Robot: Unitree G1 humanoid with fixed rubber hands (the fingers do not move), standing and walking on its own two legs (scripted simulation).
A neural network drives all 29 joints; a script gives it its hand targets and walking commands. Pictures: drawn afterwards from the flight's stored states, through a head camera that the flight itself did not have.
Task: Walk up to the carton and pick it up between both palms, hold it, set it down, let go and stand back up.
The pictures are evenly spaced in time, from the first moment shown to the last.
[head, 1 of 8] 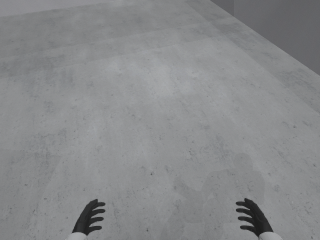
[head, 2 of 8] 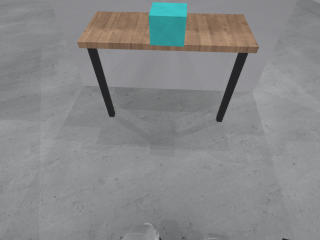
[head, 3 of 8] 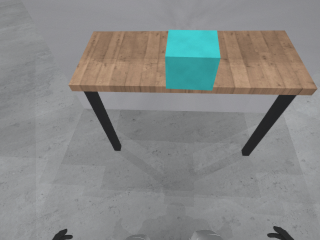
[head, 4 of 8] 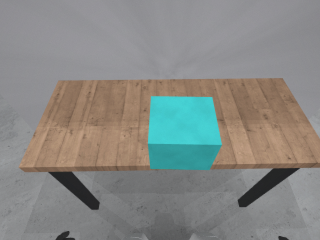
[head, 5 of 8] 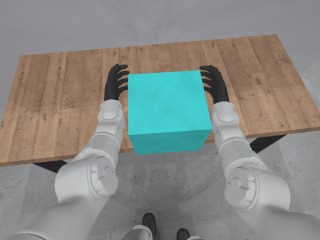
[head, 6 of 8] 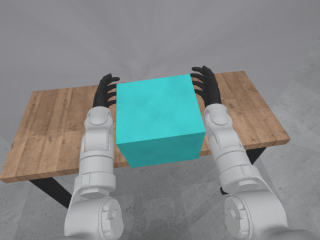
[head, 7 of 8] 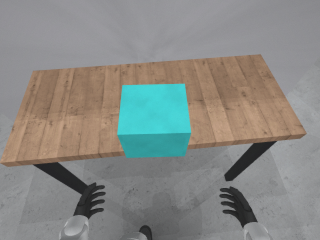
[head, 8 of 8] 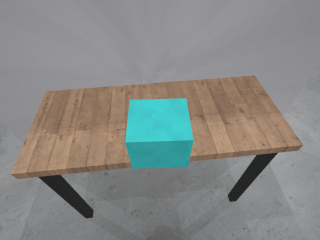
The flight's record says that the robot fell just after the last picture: no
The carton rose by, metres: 0.18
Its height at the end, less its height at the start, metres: +0.00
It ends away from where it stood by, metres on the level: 0.02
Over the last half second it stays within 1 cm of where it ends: yes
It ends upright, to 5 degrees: yes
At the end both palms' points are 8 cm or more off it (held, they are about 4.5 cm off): yes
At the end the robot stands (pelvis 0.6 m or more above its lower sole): yes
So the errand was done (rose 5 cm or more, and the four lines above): yes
